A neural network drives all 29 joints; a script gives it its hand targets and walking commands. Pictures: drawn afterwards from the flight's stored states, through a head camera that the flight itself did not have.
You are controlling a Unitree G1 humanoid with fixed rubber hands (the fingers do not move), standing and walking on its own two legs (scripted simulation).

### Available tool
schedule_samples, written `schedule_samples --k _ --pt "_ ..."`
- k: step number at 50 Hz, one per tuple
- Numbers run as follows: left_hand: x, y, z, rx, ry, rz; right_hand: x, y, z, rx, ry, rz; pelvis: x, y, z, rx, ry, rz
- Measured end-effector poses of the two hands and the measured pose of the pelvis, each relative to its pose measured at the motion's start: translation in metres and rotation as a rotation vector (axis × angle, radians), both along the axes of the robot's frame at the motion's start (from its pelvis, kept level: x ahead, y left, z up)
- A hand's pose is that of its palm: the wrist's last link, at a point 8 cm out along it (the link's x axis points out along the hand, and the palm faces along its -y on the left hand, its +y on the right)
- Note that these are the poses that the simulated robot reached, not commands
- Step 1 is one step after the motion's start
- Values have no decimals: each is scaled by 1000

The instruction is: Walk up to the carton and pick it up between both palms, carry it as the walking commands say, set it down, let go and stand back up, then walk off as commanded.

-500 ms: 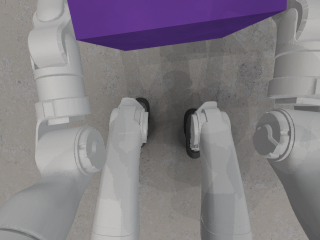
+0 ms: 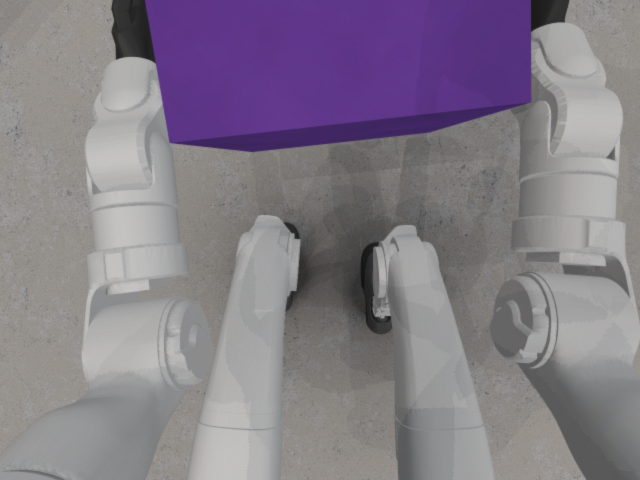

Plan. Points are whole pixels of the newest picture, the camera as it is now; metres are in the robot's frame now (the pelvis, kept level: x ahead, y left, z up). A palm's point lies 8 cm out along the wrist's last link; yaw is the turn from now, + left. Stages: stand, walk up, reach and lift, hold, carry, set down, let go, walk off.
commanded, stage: reach and lift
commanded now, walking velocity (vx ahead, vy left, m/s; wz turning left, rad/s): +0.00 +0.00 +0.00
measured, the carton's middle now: (334, 59) +0.51 +0.02 -0.13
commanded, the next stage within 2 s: none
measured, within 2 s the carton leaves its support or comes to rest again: neither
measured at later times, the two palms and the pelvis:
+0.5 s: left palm (59, 13) +0.47 +0.19 +0.05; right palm out of the picture +0.50 -0.16 +0.05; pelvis +0.07 +0.00 +0.08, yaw -1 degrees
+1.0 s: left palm out of the picture +0.44 +0.19 +0.11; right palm out of the picture +0.47 -0.16 +0.11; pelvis +0.11 +0.00 +0.15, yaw -1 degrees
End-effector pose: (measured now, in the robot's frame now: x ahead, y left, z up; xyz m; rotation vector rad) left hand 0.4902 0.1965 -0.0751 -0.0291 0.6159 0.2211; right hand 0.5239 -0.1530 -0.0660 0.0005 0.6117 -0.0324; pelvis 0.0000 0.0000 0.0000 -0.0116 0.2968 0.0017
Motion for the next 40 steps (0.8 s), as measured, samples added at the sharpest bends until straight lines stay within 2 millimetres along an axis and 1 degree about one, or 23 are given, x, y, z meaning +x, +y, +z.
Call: schedule_samples --k 3,6,9,11,16,19,23,26,28,30,35,40 --pt "-1 2 14 -6 20 8 -1 2 11 5 22 -3 0 0 7 -1 -18 2" --pt "-3 2 22 -13 59 7 -6 1 18 10 62 -10 3 1 14 -5 21 5" --pt "-5 -1 33 -11 73 5 -9 -2 29 18 74 -11 9 2 21 -11 62 4" --pt "-4 -4 42 -20 64 10 -7 -4 40 14 64 -8 14 1 25 -9 81 -1" --pt "6 -7 77 3 0 -12 1 -8 75 19 -3 -13 22 0 40 4 66 -10" --pt "3 -5 90 -6 34 -18 -3 -7 87 24 31 -24 34 0 52 14 114 -14" --pt "-12 -4 110 -27 92 -7 -18 -5 103 30 92 -28 57 0 70 18 178 -18" --pt "-20 -4 129 -41 94 -2 -28 -6 121 37 96 -39 74 -1 85 21 181 -22" --pt "-24 -4 138 -45 97 0 -31 -7 131 40 99 -40 82 -1 94 23 168 -21" --pt "-26 -5 145 -37 103 0 -33 -8 137 40 105 -32 87 -1 102 21 151 -16" --pt "-25 -12 152 -23 104 -24 -35 -15 146 37 100 -37 91 0 117 18 125 -20" --pt "-29 -15 160 -10 95 -31 -41 -18 149 45 92 -40 96 -1 130 30 134 -33"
